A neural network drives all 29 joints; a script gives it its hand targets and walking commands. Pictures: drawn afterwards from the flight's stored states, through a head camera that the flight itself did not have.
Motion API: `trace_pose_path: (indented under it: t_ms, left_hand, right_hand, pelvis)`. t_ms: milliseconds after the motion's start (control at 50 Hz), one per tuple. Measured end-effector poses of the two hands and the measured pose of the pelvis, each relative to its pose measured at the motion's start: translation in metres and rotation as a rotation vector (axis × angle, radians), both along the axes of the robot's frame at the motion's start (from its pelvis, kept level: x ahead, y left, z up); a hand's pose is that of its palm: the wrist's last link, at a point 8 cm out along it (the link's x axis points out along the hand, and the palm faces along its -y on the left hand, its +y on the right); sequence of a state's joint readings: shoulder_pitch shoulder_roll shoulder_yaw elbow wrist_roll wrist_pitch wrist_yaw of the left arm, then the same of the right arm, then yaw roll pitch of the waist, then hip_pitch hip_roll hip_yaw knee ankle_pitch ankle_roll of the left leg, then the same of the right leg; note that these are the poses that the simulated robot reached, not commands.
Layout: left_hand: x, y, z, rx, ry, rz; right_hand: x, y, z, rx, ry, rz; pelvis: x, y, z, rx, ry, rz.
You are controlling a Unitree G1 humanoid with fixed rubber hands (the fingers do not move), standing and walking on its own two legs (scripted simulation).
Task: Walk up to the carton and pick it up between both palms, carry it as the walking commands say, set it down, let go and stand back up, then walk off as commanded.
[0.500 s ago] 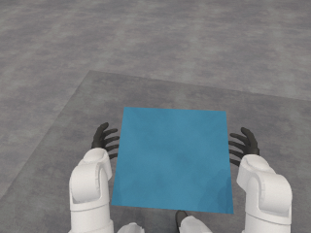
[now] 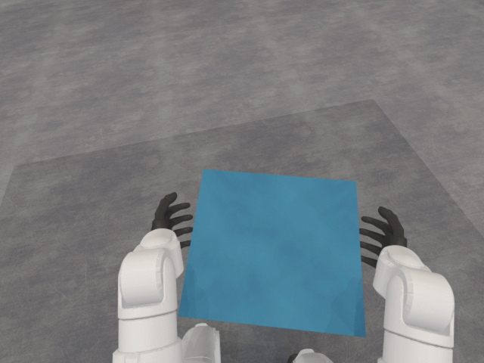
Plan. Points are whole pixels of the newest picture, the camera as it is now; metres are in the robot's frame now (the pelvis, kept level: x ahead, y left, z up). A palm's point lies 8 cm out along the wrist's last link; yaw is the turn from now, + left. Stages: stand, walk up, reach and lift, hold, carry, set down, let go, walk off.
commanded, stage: carry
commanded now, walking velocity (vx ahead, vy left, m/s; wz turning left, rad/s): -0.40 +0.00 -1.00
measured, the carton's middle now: (271, 252) +0.32 -0.01 -0.05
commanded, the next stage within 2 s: none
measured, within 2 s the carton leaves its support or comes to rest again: neither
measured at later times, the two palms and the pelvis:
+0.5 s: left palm out of the picture +0.13 +0.02 +0.08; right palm out of the picture -0.02 -0.28 +0.07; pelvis -0.20 -0.01 -0.02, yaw -30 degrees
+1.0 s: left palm out of the picture -0.06 -0.02 +0.09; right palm out of the picture -0.33 -0.22 +0.09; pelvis -0.36 +0.09 +0.01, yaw -58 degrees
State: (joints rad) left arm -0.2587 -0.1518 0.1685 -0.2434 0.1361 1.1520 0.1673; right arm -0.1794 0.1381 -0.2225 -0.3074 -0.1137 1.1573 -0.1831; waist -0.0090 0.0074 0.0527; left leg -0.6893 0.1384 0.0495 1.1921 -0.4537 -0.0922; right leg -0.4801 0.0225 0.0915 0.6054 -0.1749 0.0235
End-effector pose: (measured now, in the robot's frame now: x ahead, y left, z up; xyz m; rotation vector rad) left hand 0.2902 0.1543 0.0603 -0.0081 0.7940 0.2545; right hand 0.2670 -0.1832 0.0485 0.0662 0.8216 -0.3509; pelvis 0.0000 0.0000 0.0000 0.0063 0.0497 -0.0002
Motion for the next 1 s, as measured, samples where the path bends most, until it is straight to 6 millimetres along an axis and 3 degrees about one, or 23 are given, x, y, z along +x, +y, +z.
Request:
trace_pose_path:
  t_ms: [120,240,340,420,480,540,580,660,740,880,1000]
  left_hand:
    - [-0.023,-0.047,0.006,-0.024,-0.05,-0.179]
    - [-0.067,-0.059,0.011,-0.082,-0.08,-0.245]
    - [-0.106,-0.069,0.025,-0.066,-0.074,-0.271]
    - [-0.132,-0.09,0.031,-0.046,-0.112,-0.284]
    - [-0.155,-0.12,0.027,-0.048,-0.144,-0.327]
    - [-0.182,-0.156,0.012,-0.027,-0.11,-0.443]
    - [-0.201,-0.175,0.002,-0.011,-0.054,-0.542]
    - [-0.234,-0.202,-0.008,-0.027,0.002,-0.698]
    - [-0.261,-0.216,-0.003,-0.053,-0.037,-0.809]
    - [-0.307,-0.193,0.008,-0.108,-0.046,-0.871]
    - [-0.349,-0.175,0.025,-0.093,-0.078,-0.868]
  right_hand:
    - [-0.079,-0.038,0.016,-0.039,-0.046,-0.167]
    - [-0.143,-0.046,0.039,-0.095,-0.072,-0.207]
    - [-0.191,-0.053,0.046,-0.071,-0.064,-0.232]
    - [-0.229,-0.07,0.042,-0.064,-0.094,-0.257]
    - [-0.269,-0.092,0.028,-0.066,-0.122,-0.305]
    - [-0.325,-0.114,0.008,-0.044,-0.091,-0.41]
    - [-0.369,-0.117,0.0,-0.019,-0.038,-0.507]
    - [-0.445,-0.109,0.001,-0.03,0.016,-0.695]
    - [-0.494,-0.097,0.014,-0.071,-0.014,-0.797]
    - [-0.553,-0.061,0.039,-0.121,-0.021,-0.829]
    - [-0.598,-0.039,0.045,-0.102,-0.048,-0.833]
  pelvis:
    - [-0.047,-0.001,0.002,0.023,0.015,-0.115]
    - [-0.093,0.004,0.007,0.012,0.008,-0.254]
    - [-0.128,0.003,0.014,-0.04,-0.007,-0.341]
    - [-0.162,-0.003,0.007,-0.05,-0.005,-0.441]
    - [-0.192,-0.013,-0.01,-0.035,0.001,-0.508]
    - [-0.222,-0.008,-0.014,-0.026,0.0,-0.555]
    - [-0.239,-0.001,-0.008,-0.01,-0.008,-0.586]
    - [-0.267,0.014,-0.001,0.01,-0.012,-0.657]
    - [-0.289,0.035,-0.001,0.02,-0.001,-0.735]
    - [-0.326,0.072,0.008,-0.022,-0.008,-0.889]
    - [-0.362,0.094,0.008,-0.066,-0.007,-1.012]
